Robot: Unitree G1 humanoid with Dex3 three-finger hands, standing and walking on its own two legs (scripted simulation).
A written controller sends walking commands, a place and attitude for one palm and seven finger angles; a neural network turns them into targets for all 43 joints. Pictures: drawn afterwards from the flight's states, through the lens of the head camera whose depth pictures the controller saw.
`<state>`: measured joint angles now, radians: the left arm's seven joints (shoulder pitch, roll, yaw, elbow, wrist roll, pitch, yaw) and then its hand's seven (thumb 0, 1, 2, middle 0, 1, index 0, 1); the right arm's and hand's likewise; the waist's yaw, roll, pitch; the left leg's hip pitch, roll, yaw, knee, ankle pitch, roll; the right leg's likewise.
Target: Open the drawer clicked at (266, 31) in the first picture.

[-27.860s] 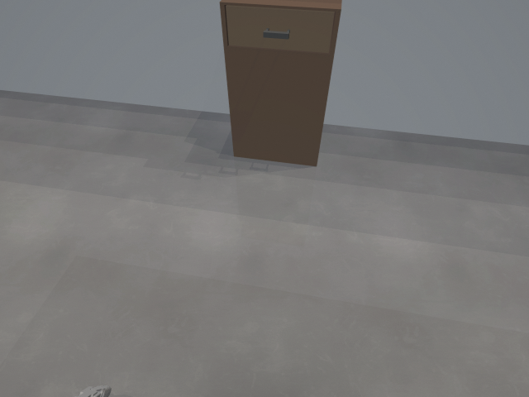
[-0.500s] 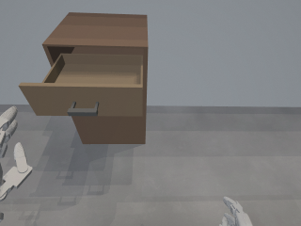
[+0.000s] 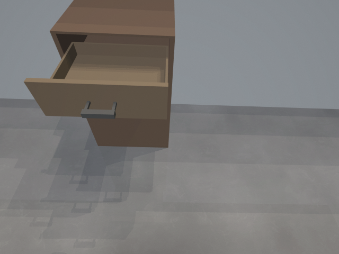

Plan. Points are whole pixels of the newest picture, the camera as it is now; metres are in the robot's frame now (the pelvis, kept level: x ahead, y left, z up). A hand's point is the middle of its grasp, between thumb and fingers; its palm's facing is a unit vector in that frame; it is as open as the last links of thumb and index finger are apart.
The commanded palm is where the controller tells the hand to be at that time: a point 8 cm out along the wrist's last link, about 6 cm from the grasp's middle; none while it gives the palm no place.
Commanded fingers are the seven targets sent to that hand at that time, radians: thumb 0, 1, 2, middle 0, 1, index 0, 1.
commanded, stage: let the arm hang, fingers relaxed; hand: left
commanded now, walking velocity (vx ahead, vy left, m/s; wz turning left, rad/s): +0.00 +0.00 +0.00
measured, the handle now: (100, 109) +0.54 +0.27 -0.04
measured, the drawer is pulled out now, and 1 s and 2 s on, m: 0.30 0.30 0.30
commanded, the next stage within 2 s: look to check the result in 0.68 s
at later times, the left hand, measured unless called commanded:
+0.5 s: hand out of the picture +0.00 +0.16 -0.17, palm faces +0.02 -0.98 -0.19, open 7.3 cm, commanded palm none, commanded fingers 0.00 0.90 0.90 -0.20 -0.30 -0.20 -0.30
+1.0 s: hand out of the picture +0.00 +0.15 -0.17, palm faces +0.02 -0.98 -0.20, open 7.3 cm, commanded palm none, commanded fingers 0.00 0.90 0.90 -0.20 -0.30 -0.20 -0.30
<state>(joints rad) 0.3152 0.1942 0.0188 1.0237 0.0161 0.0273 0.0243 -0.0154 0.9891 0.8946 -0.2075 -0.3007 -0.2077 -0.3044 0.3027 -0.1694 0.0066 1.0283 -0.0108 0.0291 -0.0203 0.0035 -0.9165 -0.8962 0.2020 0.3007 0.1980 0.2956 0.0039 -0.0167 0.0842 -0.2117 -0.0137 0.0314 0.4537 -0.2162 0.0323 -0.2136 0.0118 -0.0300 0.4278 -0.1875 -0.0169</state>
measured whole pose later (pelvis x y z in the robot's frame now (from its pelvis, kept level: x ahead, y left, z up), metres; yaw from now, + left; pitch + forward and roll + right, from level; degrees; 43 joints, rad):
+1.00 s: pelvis +0.01 -0.02 +0.00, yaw -1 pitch -2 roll +0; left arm 0.28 0.13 0.01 1.14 0.01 -0.01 0.04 0.00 0.91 0.90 -0.20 -0.30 -0.20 -0.30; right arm 0.32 -0.13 -0.01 1.12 -0.01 0.01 -0.04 0.00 -0.91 -0.90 0.20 0.30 0.20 0.30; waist -0.01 0.01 0.07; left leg -0.15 0.00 0.04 0.40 -0.21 0.01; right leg -0.17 0.03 -0.02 0.40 -0.19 -0.04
